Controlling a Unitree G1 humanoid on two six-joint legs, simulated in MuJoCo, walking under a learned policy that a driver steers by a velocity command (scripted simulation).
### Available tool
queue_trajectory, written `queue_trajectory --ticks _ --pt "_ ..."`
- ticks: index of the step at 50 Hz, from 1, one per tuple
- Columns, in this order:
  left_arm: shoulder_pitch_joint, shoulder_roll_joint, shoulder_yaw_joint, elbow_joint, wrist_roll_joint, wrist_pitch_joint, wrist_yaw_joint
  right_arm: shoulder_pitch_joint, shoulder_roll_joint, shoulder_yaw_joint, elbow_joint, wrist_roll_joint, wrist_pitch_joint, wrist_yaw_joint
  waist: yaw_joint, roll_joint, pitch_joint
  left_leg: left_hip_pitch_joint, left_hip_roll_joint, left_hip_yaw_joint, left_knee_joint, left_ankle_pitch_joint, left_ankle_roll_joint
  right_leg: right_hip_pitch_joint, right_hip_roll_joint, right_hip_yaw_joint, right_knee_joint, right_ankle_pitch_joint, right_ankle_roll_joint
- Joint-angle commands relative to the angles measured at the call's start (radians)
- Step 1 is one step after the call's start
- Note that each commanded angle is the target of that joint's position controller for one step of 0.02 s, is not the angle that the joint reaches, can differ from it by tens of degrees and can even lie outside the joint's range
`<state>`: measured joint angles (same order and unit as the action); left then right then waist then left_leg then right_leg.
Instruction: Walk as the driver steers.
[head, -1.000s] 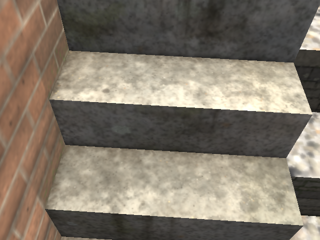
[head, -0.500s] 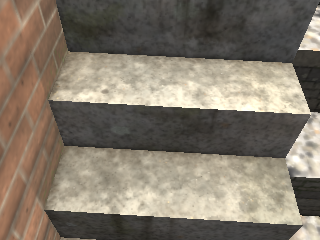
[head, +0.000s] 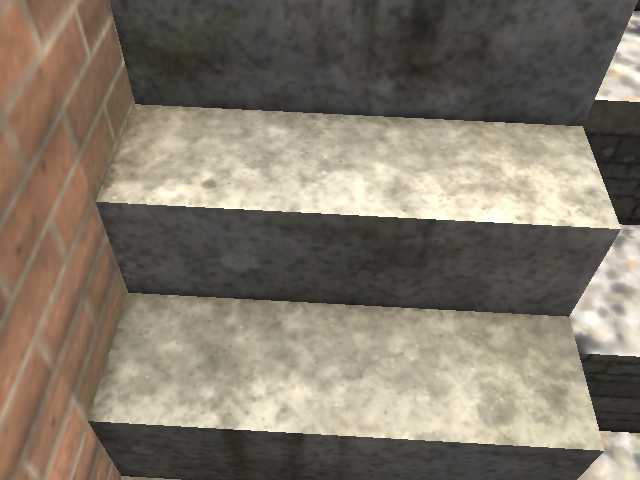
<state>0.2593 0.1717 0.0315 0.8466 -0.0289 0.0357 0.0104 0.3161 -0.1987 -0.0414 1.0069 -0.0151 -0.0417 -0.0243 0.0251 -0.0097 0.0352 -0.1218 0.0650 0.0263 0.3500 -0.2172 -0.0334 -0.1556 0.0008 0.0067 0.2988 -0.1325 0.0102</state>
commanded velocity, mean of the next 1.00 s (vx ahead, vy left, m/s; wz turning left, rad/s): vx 0.00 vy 0.01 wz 0.00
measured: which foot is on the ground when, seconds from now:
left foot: down 0.00-1.00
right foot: down 0.00-1.00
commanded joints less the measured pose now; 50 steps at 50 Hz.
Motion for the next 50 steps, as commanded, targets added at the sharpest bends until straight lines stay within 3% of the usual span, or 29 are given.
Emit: queue_trajectory --ticks 1,50 --pt "0.025 0.077 0.016 -0.047 0.0 -0.01 0.001 0.068 -0.109 -0.021 -0.023 0.0 -0.006 -0.003 0.0 0.012 0.005 -0.032 0.069 -0.058 -0.065 0.087 0.078 0.007 -0.084 0.068 -0.047 0.077 -0.072" --pt "0.029 0.08 0.014 -0.047 0.0 -0.011 -0.001 0.083 -0.116 -0.024 -0.024 0.001 -0.007 -0.003 0.0 0.011 0.009 -0.033 0.071 -0.055 -0.07 0.08 0.074 0.008 -0.082 0.073 -0.051 0.074 -0.072"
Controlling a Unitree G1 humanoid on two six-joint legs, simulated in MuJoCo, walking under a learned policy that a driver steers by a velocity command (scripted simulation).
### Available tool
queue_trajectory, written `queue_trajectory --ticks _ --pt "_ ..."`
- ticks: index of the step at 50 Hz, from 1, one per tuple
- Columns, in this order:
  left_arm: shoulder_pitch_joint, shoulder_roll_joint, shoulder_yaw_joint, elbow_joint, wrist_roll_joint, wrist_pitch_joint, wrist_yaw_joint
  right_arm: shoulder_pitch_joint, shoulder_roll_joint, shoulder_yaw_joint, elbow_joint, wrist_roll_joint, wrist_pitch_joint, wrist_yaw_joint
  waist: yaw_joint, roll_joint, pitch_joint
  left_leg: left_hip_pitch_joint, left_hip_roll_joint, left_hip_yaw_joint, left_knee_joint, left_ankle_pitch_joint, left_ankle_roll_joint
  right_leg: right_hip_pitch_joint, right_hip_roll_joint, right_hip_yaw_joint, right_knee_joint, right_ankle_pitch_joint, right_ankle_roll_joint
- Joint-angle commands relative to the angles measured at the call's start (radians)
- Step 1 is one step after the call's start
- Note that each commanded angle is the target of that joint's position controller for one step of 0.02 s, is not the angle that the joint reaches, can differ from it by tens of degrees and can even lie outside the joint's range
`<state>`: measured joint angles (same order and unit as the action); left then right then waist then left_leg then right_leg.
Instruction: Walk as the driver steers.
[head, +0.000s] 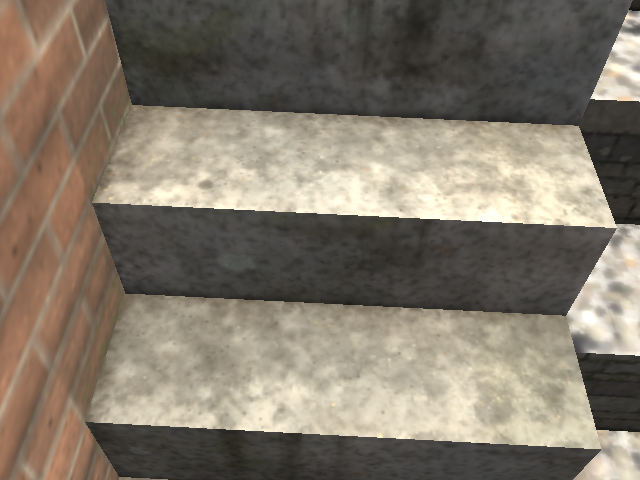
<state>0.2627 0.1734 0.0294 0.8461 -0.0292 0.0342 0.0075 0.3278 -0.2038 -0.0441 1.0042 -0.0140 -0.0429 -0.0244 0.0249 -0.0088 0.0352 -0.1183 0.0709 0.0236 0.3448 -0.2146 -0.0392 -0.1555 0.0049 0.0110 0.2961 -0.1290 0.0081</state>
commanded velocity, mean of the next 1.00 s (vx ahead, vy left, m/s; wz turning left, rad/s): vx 0.00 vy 0.01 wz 0.00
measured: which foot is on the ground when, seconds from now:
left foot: down 0.00-1.00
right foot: down 0.00-1.00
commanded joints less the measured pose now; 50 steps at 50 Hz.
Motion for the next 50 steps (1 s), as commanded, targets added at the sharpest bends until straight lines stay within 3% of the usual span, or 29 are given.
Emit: queue_trajectory --ticks 1,50 --pt "0.026 0.078 0.016 -0.047 0.0 -0.01 0.001 0.072 -0.111 -0.021 -0.021 0.0 -0.006 -0.003 0.0 0.01 0.009 -0.036 0.065 -0.053 -0.065 0.078 0.079 0.008 -0.086 0.068 -0.048 0.07 -0.069" --pt "0.027 0.079 0.016 -0.047 0.0 -0.01 0.0 0.081 -0.114 -0.023 -0.02 0.001 -0.007 -0.003 0.0 0.01 0.011 -0.036 0.067 -0.05 -0.068 0.076 0.076 0.009 -0.085 0.071 -0.05 0.07 -0.069"
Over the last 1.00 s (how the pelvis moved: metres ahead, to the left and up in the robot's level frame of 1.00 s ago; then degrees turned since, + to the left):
0.00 0.00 0.00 0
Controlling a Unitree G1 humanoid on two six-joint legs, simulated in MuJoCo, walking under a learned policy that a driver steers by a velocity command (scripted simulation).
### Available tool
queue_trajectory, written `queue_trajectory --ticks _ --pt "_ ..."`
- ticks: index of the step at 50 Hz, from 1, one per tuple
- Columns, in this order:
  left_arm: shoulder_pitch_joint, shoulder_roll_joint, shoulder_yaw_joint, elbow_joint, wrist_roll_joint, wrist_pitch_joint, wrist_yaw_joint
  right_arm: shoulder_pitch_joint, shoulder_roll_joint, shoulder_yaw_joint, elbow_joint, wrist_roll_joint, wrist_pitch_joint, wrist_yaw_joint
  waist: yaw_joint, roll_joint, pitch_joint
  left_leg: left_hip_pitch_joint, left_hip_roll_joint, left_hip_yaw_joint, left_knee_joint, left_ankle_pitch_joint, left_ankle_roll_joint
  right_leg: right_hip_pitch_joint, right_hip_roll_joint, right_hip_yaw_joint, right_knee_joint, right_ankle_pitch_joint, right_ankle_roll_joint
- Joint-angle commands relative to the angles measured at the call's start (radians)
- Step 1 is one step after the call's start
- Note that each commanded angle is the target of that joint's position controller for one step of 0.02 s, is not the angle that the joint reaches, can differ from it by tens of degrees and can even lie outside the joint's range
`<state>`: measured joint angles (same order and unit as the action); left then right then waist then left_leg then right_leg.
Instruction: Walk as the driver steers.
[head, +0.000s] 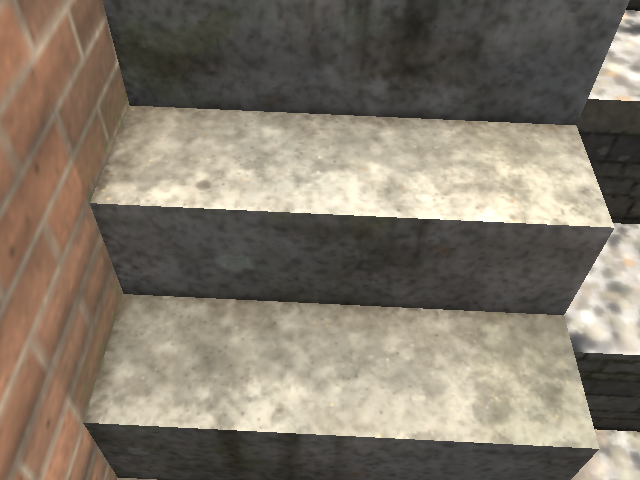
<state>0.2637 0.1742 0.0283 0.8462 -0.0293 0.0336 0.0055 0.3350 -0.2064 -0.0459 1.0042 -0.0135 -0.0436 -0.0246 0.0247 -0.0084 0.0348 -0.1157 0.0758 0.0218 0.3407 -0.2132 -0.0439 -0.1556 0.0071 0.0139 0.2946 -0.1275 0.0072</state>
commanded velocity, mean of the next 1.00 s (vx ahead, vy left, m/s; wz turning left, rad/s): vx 0.12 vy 0.00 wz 0.00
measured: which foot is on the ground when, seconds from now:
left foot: down 0.00-1.00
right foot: down 0.00-1.00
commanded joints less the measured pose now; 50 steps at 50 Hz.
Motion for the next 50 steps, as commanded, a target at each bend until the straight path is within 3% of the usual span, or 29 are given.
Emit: queue_trajectory --ticks 1,2,3,4,5,6,7,8,9,12,13,15,18,26,27,28,29,30,34,35,41,48,50 --pt "-0.016 0.099 0.019 -0.092 -0.013 -0.032 0.006 -0.005 -0.146 -0.025 -0.078 0.019 -0.015 -0.02 0.003 -0.013 -0.044 -0.079 0.057 -0.055 -0.081 -0.256 0.154 -0.027 -0.058 0.062 -0.034 -0.351 -0.113" --pt "-0.111 0.066 0.009 -0.123 -0.005 -0.045 0.012 -0.062 -0.118 -0.013 -0.101 0.016 -0.014 -0.032 0.007 0.016 0.068 -0.114 0.057 -0.053 -0.074 -0.085 0.15 -0.119 -0.046 0.06 -0.034 -0.225 -0.104" --pt "-0.022 0.072 0.008 -0.103 -0.01 -0.051 0.012 -0.045 -0.131 -0.017 -0.101 0.016 -0.016 -0.028 0.015 0.041 -0.019 -0.079 0.081 -0.078 -0.089 -0.233 0.176 -0.092 -0.072 0.079 -0.047 -0.284 -0.12" --pt "-0.056 0.043 0.002 -0.106 0.0 -0.054 0.017 -0.03 -0.101 -0.008 -0.093 0.011 -0.014 -0.032 0.013 0.052 0.043 -0.088 0.062 -0.056 -0.084 -0.01 0.156 -0.081 -0.046 0.06 -0.046 -0.146 -0.105" --pt "0.049 0.063 0.007 -0.067 -0.007 -0.054 0.011 0.025 -0.108 -0.012 -0.064 0.014 -0.017 -0.025 0.016 0.039 -0.052 -0.045 0.062 -0.051 -0.078 -0.128 0.163 -0.02 -0.069 0.077 -0.053 -0.212 -0.116" --pt "0.04 0.069 0.008 -0.062 -0.01 -0.049 0.005 0.041 -0.096 -0.007 -0.057 0.022 -0.02 -0.017 0.008 0.009 -0.004 -0.059 0.055 -0.041 -0.075 -0.099 0.16 -0.027 -0.072 0.088 -0.063 -0.218 -0.115" --pt "-0.006 0.053 0.007 -0.066 0.0 -0.041 0.009 0.018 -0.088 -0.001 -0.059 0.017 -0.018 -0.023 0.011 0.023 0.042 -0.064 0.042 -0.032 -0.081 0.081 0.137 -0.027 -0.047 0.07 -0.056 -0.102 -0.097" --pt "0.045 0.068 0.007 -0.044 -0.002 -0.038 0.001 0.049 -0.093 -0.002 -0.04 0.015 -0.021 -0.013 0.005 0.002 -0.011 -0.038 0.042 -0.024 -0.071 -0.039 0.141 -0.001 -0.066 0.077 -0.06 -0.142 -0.102" --pt "0.013 0.059 0.009 -0.043 0.005 -0.031 0.004 0.044 -0.097 -0.001 -0.04 0.013 -0.019 -0.017 0.008 0.017 0.046 -0.056 0.038 -0.027 -0.085 0.107 0.122 0.003 -0.049 0.07 -0.059 -0.057 -0.088" --pt "0.05 0.077 0.015 -0.002 0.008 -0.023 0.005 0.064 -0.116 -0.004 -0.026 -0.003 -0.014 -0.017 0.011 0.002 0.011 0.0 0.039 -0.013 -0.077 0.292 0.077 0.064 -0.057 0.074 -0.056 0.228 -0.077" --pt "0.036 0.078 0.015 -0.001 0.005 -0.021 0.005 0.07 -0.106 0.002 -0.024 -0.009 -0.017 -0.015 0.008 -0.013 -0.009 0.018 0.04 -0.009 -0.07 0.354 0.064 0.081 -0.06 0.066 -0.043 0.336 -0.074" --pt "0.041 0.096 0.023 0.006 0.004 -0.012 0.006 0.085 -0.114 0.003 -0.019 -0.004 -0.02 -0.01 0.008 -0.008 -0.056 0.045 0.039 -0.002 -0.052 0.425 0.055 0.12 -0.066 0.06 -0.022 0.451 -0.071" --pt "0.039 0.094 0.029 0.012 0.006 0.002 0.011 0.095 -0.115 0.002 -0.013 -0.003 -0.017 -0.01 0.01 0.007 -0.067 0.041 0.04 -0.001 -0.048 0.4 0.054 0.127 -0.067 0.055 -0.018 0.417 -0.072" --pt "0.053 0.072 0.029 0.038 0.006 0.018 0.02 0.114 -0.114 -0.008 -0.012 -0.001 0.003 -0.025 0.009 0.013 -0.007 -0.018 0.039 -0.008 -0.046 0.212 0.056 0.059 -0.057 0.051 -0.031 0.169 -0.072" --pt "0.035 0.065 0.019 0.016 0.001 0.011 0.016 0.095 -0.115 -0.008 -0.017 -0.002 0.0 -0.018 0.005 -0.023 -0.012 -0.024 0.06 -0.021 -0.052 0.117 0.069 0.039 -0.074 0.059 -0.042 0.146 -0.072" --pt "0.021 0.061 0.017 0.01 -0.003 0.008 0.015 0.091 -0.114 -0.009 -0.017 -0.001 0.0 -0.015 0.002 -0.022 0.001 -0.036 0.06 -0.026 -0.059 0.08 0.07 0.031 -0.076 0.062 -0.042 0.121 -0.074" --pt "0.034 0.074 0.028 0.028 0.003 0.013 0.02 0.11 -0.12 -0.014 -0.011 -0.002 0.006 -0.023 0.004 0.026 0.033 -0.054 0.038 -0.018 -0.054 0.115 0.062 0.029 -0.056 0.054 -0.034 0.075 -0.074" --pt "0.05 0.079 0.029 0.032 0.005 0.015 0.023 0.113 -0.112 -0.013 -0.01 -0.002 0.008 -0.026 0.01 0.035 0.038 -0.053 0.041 -0.021 -0.049 0.121 0.062 0.017 -0.056 0.053 -0.039 0.036 -0.073" --pt "0.043 0.069 0.027 0.028 0.004 0.019 0.025 0.117 -0.109 -0.017 -0.01 0.003 0.01 -0.031 0.009 0.015 0.045 -0.064 0.04 -0.027 -0.039 0.086 0.063 -0.002 -0.055 0.059 -0.039 -0.019 -0.075" --pt "0.02 0.084 0.032 0.019 0.009 0.019 0.025 0.119 -0.117 -0.02 -0.016 0.0 0.008 -0.032 -0.002 0.005 0.044 -0.069 0.033 -0.021 -0.031 0.08 0.056 -0.012 -0.052 0.062 -0.03 -0.028 -0.077" --pt "0.012 0.072 0.032 0.006 0.005 0.02 0.029 0.135 -0.102 -0.022 -0.016 0.004 0.008 -0.036 -0.001 0.012 0.037 -0.091 0.028 -0.025 -0.013 0.06 0.058 -0.029 -0.054 0.069 -0.016 -0.072 -0.084" --pt "0.002 0.077 0.032 -0.004 -0.005 0.013 0.037 0.148 -0.105 -0.031 -0.04 0.012 0.016 -0.06 -0.006 -0.004 0.042 -0.104 0.029 -0.039 0.018 -0.008 0.059 -0.096 -0.056 0.086 -0.018 -0.173 -0.093" --pt "0.047 0.044 0.023 0.016 -0.009 0.01 0.032 0.178 -0.078 -0.025 -0.023 0.013 0.016 -0.056 0.003 0.018 0.03 -0.097 0.045 -0.06 -0.016 -0.028 0.066 -0.069 -0.057 0.079 -0.024 -0.151 -0.084"
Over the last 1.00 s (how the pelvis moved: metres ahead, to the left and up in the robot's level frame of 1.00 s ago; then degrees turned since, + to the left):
0.00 0.00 0.00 0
